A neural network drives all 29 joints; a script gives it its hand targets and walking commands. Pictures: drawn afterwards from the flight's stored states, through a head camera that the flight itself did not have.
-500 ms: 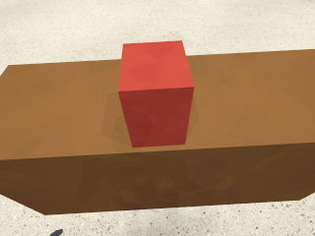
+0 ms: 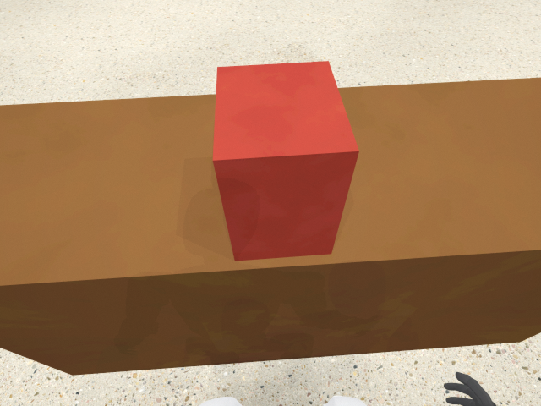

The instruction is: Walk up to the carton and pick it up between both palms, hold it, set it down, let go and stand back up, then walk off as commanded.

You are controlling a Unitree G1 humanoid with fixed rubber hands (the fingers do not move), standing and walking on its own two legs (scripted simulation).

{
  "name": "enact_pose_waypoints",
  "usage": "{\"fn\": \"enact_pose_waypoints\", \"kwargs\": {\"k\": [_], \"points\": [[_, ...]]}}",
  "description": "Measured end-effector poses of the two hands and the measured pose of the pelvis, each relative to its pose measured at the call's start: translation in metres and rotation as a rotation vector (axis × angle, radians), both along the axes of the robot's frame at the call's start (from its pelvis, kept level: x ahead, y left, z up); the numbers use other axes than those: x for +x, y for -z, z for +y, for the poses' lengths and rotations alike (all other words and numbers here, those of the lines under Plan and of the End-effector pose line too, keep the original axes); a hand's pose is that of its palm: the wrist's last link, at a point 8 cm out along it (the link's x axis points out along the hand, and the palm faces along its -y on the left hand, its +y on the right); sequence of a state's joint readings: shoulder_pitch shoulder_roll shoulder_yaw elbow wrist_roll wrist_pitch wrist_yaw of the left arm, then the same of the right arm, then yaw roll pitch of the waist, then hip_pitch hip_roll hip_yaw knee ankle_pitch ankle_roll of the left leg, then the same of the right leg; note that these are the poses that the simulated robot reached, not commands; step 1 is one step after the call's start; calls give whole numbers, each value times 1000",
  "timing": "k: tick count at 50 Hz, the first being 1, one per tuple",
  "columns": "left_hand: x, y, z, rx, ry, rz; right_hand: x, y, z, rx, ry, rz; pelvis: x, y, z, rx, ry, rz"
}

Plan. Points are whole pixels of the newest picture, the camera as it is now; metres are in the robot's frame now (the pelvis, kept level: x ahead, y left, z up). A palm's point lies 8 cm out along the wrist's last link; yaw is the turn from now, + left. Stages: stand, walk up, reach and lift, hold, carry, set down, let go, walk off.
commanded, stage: walk up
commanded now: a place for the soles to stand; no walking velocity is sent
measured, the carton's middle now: (278, 167) +0.45 +0.02 +0.08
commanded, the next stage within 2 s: none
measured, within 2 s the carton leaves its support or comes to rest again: neither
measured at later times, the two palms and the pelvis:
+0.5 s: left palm out of the picture +0.13 +0.33 -0.11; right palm out of the picture +0.07 -0.28 -0.13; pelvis +0.01 +0.02 +0.00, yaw +0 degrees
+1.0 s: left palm out of the picture +0.09 +0.29 -0.10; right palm out of the picture +0.10 -0.32 -0.10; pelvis +0.01 -0.02 +0.01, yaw +3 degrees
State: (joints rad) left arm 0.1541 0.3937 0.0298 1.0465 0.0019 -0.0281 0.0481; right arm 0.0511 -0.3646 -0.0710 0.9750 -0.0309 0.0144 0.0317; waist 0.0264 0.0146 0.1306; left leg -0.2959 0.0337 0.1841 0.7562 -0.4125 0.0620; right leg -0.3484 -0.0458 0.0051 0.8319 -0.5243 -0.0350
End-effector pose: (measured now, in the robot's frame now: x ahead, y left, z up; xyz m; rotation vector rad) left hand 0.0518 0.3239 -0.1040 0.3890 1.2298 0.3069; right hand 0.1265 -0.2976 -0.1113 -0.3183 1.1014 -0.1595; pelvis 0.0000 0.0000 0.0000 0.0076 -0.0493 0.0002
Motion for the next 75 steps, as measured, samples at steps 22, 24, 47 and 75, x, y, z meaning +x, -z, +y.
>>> {"fn": "enact_pose_waypoints", "kwargs": {"k": [22, 24, 47, 75], "points": [[69, 5, 4, -49, 91, -117, -56, 15, 15, -13, 106, 108, 6, 5, 21, -15, 5, -23], [73, 4, 3, -57, 98, -124, -58, 15, 16, -16, 115, 108, 6, 5, 22, -5, 2, -19], [50, -4, -22, -103, 17, -91, -27, -11, -14, -62, 12, 51, 5, -10, -10, -8, -30, -17], [41, 10, -46, -105, -47, -98, -21, -4, -45, -104, -53, 62, 16, 3, -41, 21, -82, -9]]}}
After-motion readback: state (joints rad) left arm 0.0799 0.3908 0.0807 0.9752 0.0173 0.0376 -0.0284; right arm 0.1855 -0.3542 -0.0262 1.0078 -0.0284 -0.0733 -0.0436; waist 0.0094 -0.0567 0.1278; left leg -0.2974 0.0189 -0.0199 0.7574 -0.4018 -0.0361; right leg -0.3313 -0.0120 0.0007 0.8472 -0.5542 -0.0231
